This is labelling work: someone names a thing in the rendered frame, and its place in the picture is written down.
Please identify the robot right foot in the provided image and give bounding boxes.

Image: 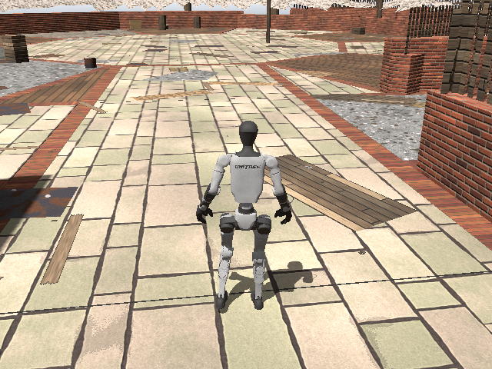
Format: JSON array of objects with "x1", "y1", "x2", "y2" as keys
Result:
[{"x1": 251, "y1": 291, "x2": 263, "y2": 310}]

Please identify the left robot hand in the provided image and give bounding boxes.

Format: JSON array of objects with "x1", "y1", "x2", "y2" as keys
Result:
[{"x1": 196, "y1": 205, "x2": 213, "y2": 224}]

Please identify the right robot shin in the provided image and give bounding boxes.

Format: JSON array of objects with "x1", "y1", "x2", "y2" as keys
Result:
[{"x1": 253, "y1": 251, "x2": 266, "y2": 300}]

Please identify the robot left forearm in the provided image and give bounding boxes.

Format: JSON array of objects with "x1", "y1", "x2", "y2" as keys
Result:
[{"x1": 199, "y1": 183, "x2": 215, "y2": 211}]

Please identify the robot right forearm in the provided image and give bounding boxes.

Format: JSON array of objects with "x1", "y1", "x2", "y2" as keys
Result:
[{"x1": 276, "y1": 185, "x2": 290, "y2": 212}]

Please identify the right robot hand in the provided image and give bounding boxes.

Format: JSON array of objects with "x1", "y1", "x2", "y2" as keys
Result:
[{"x1": 274, "y1": 209, "x2": 292, "y2": 224}]

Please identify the right robot upper arm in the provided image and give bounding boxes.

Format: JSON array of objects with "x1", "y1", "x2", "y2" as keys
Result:
[{"x1": 264, "y1": 155, "x2": 284, "y2": 196}]

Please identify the left robot upper arm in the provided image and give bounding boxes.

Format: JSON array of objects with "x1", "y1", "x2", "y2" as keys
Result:
[{"x1": 208, "y1": 154, "x2": 232, "y2": 196}]

